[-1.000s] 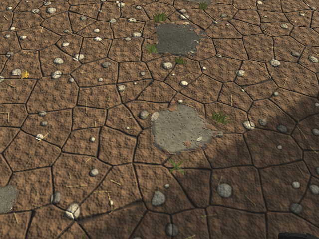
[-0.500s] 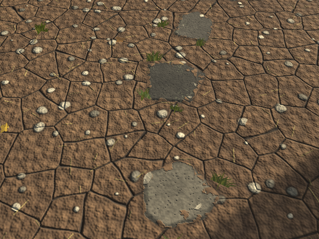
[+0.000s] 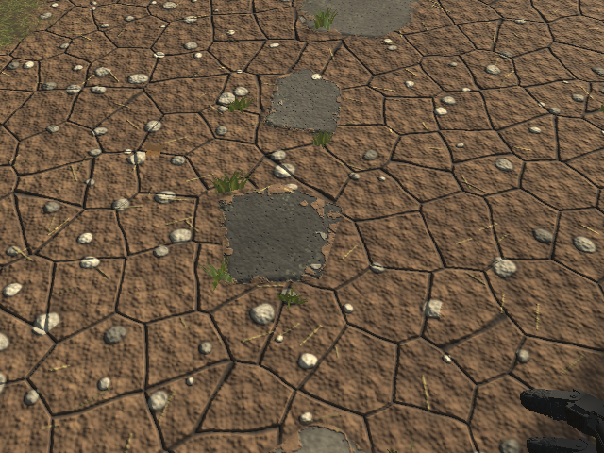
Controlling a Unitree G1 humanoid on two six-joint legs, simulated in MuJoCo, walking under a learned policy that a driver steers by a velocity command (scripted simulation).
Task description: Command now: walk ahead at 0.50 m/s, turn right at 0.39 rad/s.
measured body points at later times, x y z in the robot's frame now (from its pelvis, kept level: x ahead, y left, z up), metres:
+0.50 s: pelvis +0.26 -0.03 +0.00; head +0.30 -0.04 +0.45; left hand +0.53 +0.17 -0.06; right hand +0.21 -0.32 -0.13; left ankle +0.12 +0.12 -0.72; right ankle +0.36 -0.15 -0.73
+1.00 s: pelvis +0.53 -0.01 -0.01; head +0.56 +0.00 +0.44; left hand +0.48 +0.27 -0.14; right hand +0.78 -0.21 -0.09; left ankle +0.64 +0.10 -0.72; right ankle +0.36 -0.15 -0.72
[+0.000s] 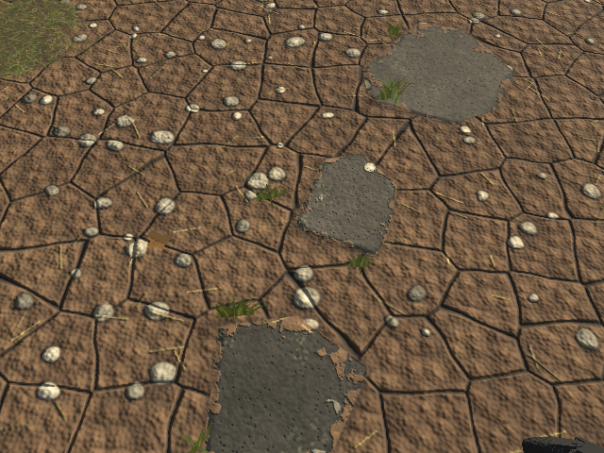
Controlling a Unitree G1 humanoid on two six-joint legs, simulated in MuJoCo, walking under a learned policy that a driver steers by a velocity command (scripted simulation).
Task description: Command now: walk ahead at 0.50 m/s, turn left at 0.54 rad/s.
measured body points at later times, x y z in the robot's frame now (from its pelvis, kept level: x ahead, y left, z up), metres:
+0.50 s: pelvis +0.26 +0.00 +0.00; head +0.29 +0.00 +0.45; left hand +0.41 +0.28 -0.09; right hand +0.39 -0.27 -0.11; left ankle +0.13 +0.09 -0.71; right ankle +0.41 -0.08 -0.72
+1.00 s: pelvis +0.33 +0.04 +0.02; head +0.36 +0.06 +0.47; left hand +0.53 +0.31 -0.08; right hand +0.41 -0.26 -0.07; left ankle +0.37 +0.16 -0.72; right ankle +0.34 -0.08 -0.66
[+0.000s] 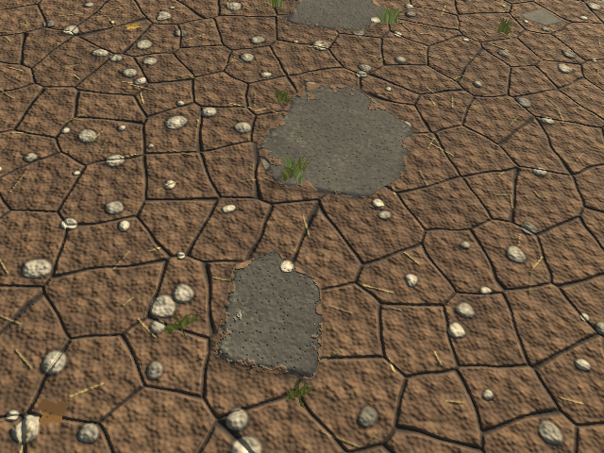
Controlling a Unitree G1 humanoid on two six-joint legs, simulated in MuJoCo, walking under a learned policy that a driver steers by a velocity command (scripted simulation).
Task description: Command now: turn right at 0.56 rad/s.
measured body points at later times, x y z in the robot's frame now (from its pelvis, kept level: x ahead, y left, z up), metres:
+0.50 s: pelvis +0.04 -0.06 +0.01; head +0.05 -0.09 +0.46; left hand +0.19 +0.19 -0.09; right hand +0.10 -0.37 -0.11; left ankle +0.12 +0.09 -0.66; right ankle -0.04 -0.13 -0.74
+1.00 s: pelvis +0.31 -0.07 +0.00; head +0.34 -0.07 +0.44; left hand +0.44 +0.20 -0.10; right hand +0.42 -0.35 -0.11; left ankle +0.36 +0.00 -0.74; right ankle +0.24 -0.21 -0.65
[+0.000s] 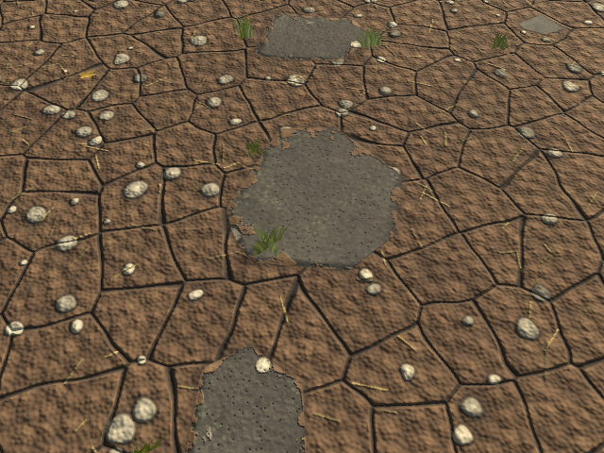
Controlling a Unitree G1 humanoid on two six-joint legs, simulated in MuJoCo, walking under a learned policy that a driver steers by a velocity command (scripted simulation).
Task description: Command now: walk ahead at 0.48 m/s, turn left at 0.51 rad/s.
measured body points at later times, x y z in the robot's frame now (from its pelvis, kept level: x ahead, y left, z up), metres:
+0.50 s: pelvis +0.29 -0.06 +0.01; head +0.31 -0.07 +0.46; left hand +0.31 +0.22 -0.10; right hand +0.47 -0.30 -0.10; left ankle +0.26 +0.09 -0.66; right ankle +0.32 -0.16 -0.74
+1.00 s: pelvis +0.54 +0.06 +0.01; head +0.56 +0.07 +0.46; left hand +0.58 +0.35 -0.12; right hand +0.70 -0.19 -0.10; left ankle +0.55 +0.14 -0.74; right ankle +0.56 -0.10 -0.65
